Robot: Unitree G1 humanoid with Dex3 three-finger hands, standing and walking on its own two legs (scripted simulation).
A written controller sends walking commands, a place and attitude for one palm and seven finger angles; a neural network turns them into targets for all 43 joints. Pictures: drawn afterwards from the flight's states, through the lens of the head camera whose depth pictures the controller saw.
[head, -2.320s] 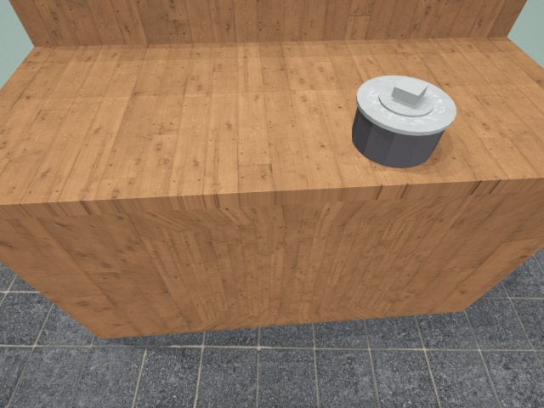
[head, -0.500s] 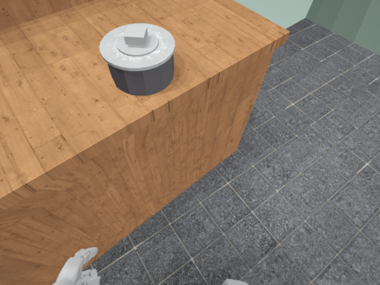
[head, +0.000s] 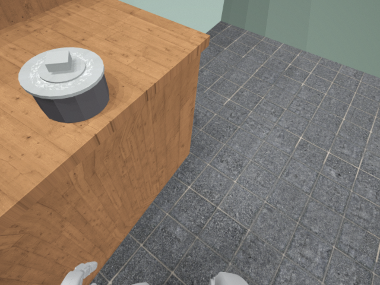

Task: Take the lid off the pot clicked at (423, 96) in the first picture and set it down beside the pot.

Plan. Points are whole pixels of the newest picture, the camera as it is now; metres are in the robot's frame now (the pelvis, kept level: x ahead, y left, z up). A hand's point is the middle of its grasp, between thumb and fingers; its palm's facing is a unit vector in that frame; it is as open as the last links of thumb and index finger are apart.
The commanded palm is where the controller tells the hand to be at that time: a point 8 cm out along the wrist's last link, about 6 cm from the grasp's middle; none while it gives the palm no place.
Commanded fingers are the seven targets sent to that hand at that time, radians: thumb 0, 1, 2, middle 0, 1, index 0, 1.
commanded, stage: walk to a spot facing it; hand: left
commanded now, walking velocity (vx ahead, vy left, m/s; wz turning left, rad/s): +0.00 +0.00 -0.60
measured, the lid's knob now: (59, 61) +0.52 +0.33 +0.15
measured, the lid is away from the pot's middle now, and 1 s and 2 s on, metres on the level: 0.00 0.00 0.00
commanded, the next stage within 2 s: none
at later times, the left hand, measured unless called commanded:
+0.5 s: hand out of the picture +0.12 +0.16 -0.18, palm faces -0.26 -0.95 -0.20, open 7.4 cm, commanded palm none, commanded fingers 0.00 0.90 0.90 -0.20 -0.30 -0.20 -0.30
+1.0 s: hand (157, 268) +0.17 +0.08 -0.15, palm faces -0.55 -0.80 -0.26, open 7.4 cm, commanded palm none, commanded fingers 0.00 0.90 0.90 -0.20 -0.30 -0.20 -0.30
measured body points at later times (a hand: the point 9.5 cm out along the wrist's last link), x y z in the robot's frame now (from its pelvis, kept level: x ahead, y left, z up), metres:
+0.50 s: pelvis +0.00 -0.01 -0.01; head +0.05 +0.00 +0.44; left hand +0.14 +0.21 -0.16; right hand +0.03 -0.29 -0.12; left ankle +0.06 +0.09 -0.74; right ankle -0.01 -0.13 -0.73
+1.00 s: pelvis -0.02 -0.03 +0.00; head +0.00 -0.07 +0.45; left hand +0.20 +0.12 -0.13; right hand -0.13 -0.28 -0.15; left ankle +0.06 +0.08 -0.67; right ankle -0.09 -0.12 -0.73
